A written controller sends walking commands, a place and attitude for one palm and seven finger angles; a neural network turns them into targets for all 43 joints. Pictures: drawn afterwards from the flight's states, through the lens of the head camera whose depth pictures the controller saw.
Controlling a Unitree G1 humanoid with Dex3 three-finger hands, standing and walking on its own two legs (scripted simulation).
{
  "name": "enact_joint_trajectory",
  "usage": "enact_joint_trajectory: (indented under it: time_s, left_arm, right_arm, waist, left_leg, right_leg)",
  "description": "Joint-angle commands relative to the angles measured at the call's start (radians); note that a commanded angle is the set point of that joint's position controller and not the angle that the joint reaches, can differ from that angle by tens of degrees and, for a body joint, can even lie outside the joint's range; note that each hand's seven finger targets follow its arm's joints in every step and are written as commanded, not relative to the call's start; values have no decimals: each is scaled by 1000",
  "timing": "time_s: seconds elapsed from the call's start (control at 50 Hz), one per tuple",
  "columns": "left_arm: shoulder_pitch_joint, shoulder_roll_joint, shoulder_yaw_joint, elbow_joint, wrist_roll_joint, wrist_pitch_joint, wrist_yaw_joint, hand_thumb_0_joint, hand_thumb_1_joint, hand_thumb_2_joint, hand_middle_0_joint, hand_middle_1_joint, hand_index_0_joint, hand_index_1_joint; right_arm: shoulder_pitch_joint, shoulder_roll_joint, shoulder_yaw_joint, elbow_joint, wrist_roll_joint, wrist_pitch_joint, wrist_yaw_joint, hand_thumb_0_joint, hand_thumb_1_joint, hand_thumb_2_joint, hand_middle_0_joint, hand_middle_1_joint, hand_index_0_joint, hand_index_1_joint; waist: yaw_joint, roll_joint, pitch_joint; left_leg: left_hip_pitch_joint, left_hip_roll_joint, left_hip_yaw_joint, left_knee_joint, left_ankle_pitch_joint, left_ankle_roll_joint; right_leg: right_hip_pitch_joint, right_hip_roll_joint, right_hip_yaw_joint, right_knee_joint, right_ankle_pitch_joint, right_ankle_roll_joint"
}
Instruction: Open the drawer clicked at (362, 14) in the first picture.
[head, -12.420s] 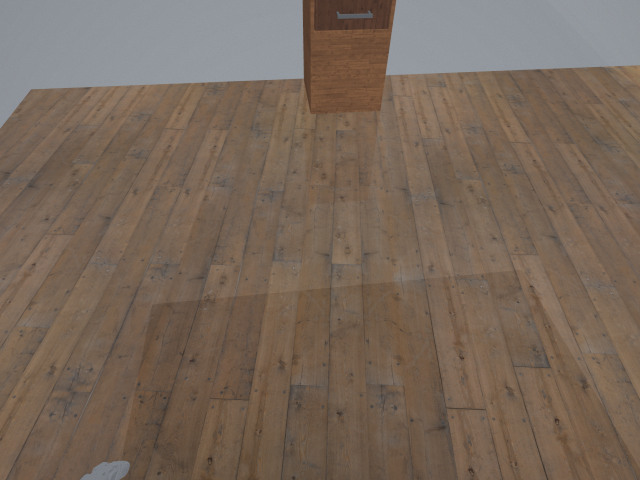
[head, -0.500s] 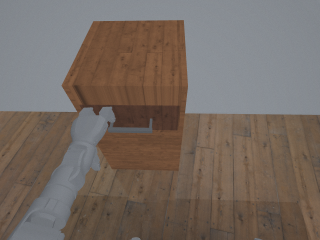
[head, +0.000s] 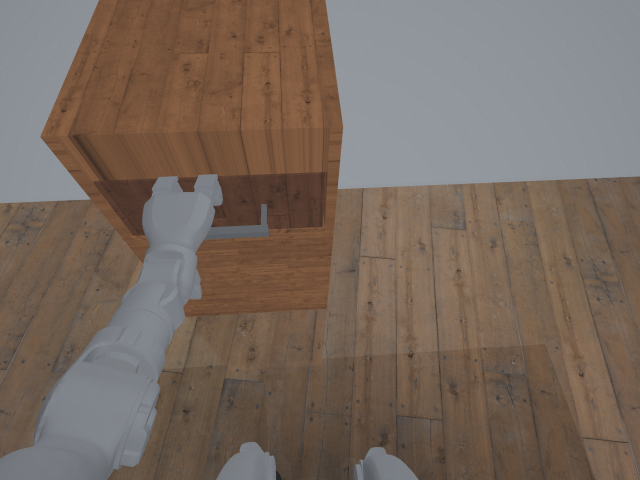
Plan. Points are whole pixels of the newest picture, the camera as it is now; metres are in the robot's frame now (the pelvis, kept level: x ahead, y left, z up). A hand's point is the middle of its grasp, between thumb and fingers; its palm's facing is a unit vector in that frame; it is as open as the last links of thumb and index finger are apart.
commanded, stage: move the hooked fingers above the handle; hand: left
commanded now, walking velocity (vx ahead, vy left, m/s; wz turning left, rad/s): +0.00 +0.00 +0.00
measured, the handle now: (219, 222) +0.56 +0.16 -0.14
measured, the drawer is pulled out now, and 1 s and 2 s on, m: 0.00 0.00 0.00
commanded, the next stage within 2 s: lower the fingers behind the handle in 1.12 s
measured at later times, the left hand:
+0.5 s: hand (218, 228) +0.51 +0.15 -0.09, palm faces -0.04 -0.04 -1.00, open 13.8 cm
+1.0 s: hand (219, 229) +0.51 +0.15 -0.09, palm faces -0.04 -0.04 -1.00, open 13.8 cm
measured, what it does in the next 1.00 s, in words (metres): lowers itself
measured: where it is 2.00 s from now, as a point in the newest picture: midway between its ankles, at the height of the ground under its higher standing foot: outside the picture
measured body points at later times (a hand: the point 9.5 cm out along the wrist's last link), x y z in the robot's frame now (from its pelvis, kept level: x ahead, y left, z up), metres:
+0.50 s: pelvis -0.02 +0.01 -0.06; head +0.14 +0.02 +0.36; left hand +0.51 +0.15 -0.04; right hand -0.05 -0.26 -0.18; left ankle +0.02 +0.11 -0.67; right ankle -0.02 -0.11 -0.67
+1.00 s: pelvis -0.02 +0.01 -0.06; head +0.14 +0.03 +0.36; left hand +0.50 +0.15 -0.04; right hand -0.04 -0.25 -0.18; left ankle +0.02 +0.11 -0.67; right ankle -0.02 -0.11 -0.67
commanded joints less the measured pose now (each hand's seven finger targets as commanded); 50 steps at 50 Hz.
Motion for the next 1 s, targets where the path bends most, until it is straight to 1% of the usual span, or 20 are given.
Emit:
enact_joint_trajectory:
  time_s: [0.0,0.06,0.1,0.16,0.18,0.22,0.26,0.3,0.4,0.42,0.46,0.5,0.58,0.64,0.72,0.76,0.8,0.82,0.84,0.98]
  left_arm:
    - [-463,218,53,-115,5,51,66,0,-500,300,-300,-1200,-300,-1200]
    - [-510,189,32,-111,-9,57,49,0,-500,300,-300,-1200,-300,-1200]
    - [-517,195,26,-78,-13,57,35,0,-500,300,-300,-1200,-300,-1200]
    - [-585,199,19,-73,-5,43,28,0,-500,300,-300,-1200,-300,-1200]
    - [-603,196,14,-80,-1,35,30,0,-500,300,-300,-1200,-300,-1200]
    - [-612,227,39,-66,5,30,37,0,-500,300,-300,-1200,-300,-1200]
    - [-652,210,24,-34,7,39,45,0,-500,300,-300,-1200,-300,-1200]
    - [-649,278,75,-22,13,47,58,0,-500,300,-300,-1200,-300,-1200]
    - [-733,263,52,7,19,84,68,0,-500,300,-300,-1200,-300,-1200]
    - [-733,314,87,-18,13,88,65,0,-500,300,-300,-1200,-300,-1200]
    - [-739,353,110,-42,5,98,52,0,-500,300,-300,-1200,-300,-1200]
    - [-729,321,81,-55,5,104,40,0,-500,300,-300,-1200,-300,-1200]
    - [-757,346,83,-67,-4,121,25,0,-500,300,-300,-1200,-300,-1200]
    - [-753,330,66,-82,-15,115,5,0,-500,300,-300,-1200,-300,-1200]
    - [-707,253,18,-79,-29,82,-27,0,-500,300,-300,-1200,-300,-1200]
    - [-711,211,-5,-73,-29,64,-31,0,-500,300,-300,-1200,-300,-1200]
    - [-700,228,10,-69,-21,50,-21,0,-500,300,-300,-1200,-300,-1200]
    - [-701,202,-6,-51,-18,50,-14,0,-500,300,-300,-1200,-300,-1200]
    - [-699,216,7,-45,-14,50,-3,0,-500,300,-300,-1200,-300,-1200]
    - [-744,249,38,-55,4,91,65,0,-500,300,-300,-1200,-300,-1200]
  right_arm:
    - [131,-151,-53,-48,-11,-25,-4,0,-900,-900,200,300,200,300]
    - [148,-150,-56,-45,-17,-31,-1,0,-900,-900,200,300,200,300]
    - [163,-156,-52,-41,-16,-37,-3,0,-900,-900,200,300,200,300]
    - [178,-159,-49,-31,-21,-47,-5,0,-900,-900,200,300,200,300]
    - [183,-162,-50,-29,-22,-52,-4,0,-900,-900,200,300,200,300]
    - [194,-166,-48,-22,-27,-55,-1,0,-900,-900,200,300,200,300]
    - [197,-164,-44,-17,-30,-59,2,0,-900,-900,200,300,200,300]
    - [206,-177,-41,-17,-32,-61,7,0,-900,-900,200,300,200,300]
    - [219,-181,-39,-11,-36,-68,19,0,-900,-900,200,300,200,300]
    - [223,-186,-36,-18,-36,-67,21,0,-900,-900,200,300,200,300]
    - [225,-189,-34,-27,-33,-62,21,0,-900,-900,200,300,200,300]
    - [229,-186,-34,-32,-27,-60,21,0,-900,-900,200,300,200,300]
    - [242,-193,-30,-28,-21,-56,13,0,-900,-900,200,300,200,300]
    - [244,-187,-27,-26,-18,-57,8,0,-900,-900,200,300,200,300]
    - [247,-177,-30,-20,-19,-63,5,0,-900,-900,200,300,200,300]
    - [246,-172,-34,-13,-21,-65,6,0,-900,-900,200,300,200,300]
    - [246,-175,-33,-13,-22,-63,6,0,-900,-900,200,300,200,300]
    - [245,-173,-33,-9,-23,-62,6,0,-900,-900,200,300,200,300]
    - [243,-174,-31,-11,-25,-61,7,0,-900,-900,200,300,200,300]
    - [225,-178,-30,-27,-30,-53,17,0,-900,-900,200,300,200,300]
  waist:
    - [-41,-1,-426]
    - [-62,6,-478]
    - [-75,-5,-463]
    - [-94,13,-461]
    - [-100,52,-474]
    - [-99,50,-489]
    - [-121,57,-468]
    - [-106,64,-513]
    - [-143,97,-539]
    - [-122,126,-579]
    - [-115,120,-624]
    - [-112,147,-628]
    - [-129,122,-630]
    - [-129,108,-609]
    - [-132,113,-566]
    - [-148,96,-540]
    - [-136,107,-529]
    - [-150,87,-487]
    - [-143,88,-474]
    - [-129,152,-550]
  left_leg:
    - [298,-57,-26,-15,331,32]
    - [308,-52,-37,15,348,33]
    - [271,-49,-39,33,319,36]
    - [238,-45,-54,60,291,34]
    - [242,-41,-57,73,287,34]
    - [219,-36,-61,96,286,34]
    - [179,-35,-66,117,275,36]
    - [155,-32,-71,140,277,34]
    - [118,-22,-83,197,270,33]
    - [122,-22,-79,203,282,31]
    - [140,-20,-89,202,300,30]
    - [161,-19,-92,200,298,28]
    - [168,-13,-100,194,282,31]
    - [168,-13,-99,183,265,32]
    - [186,-12,-97,175,269,31]
    - [196,-8,-107,173,263,30]
    - [184,-10,-109,173,251,27]
    - [170,-9,-108,173,242,29]
    - [151,-11,-105,173,234,29]
    - [183,-12,-110,186,278,21]
  right_leg:
    - [64,53,13,-87,389,-20]
    - [34,55,7,-62,389,-19]
    - [7,56,10,-54,366,-16]
    - [-58,56,4,-22,316,-19]
    - [-95,57,4,-11,299,-19]
    - [-118,59,0,13,286,-20]
    - [-158,59,-4,31,272,-20]
    - [-171,61,-7,62,265,-22]
    - [-254,62,-17,111,240,-20]
    - [-233,62,-13,121,252,-21]
    - [-213,65,-16,132,263,-22]
    - [-228,65,-20,126,251,-23]
    - [-231,64,-23,119,236,-18]
    - [-217,65,-23,104,227,-17]
    - [-231,65,-23,89,229,-18]
    - [-261,64,-27,89,216,-18]
    - [-276,63,-29,95,200,-22]
    - [-291,63,-31,91,196,-21]
    - [-288,63,-30,93,192,-21]
    - [-291,62,-32,120,211,-25]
